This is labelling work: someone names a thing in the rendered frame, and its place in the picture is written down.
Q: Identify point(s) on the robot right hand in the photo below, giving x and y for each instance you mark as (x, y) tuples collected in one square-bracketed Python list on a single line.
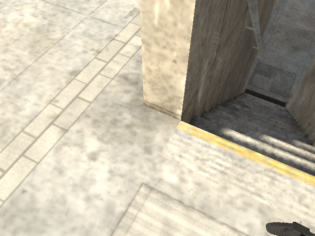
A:
[(288, 229)]

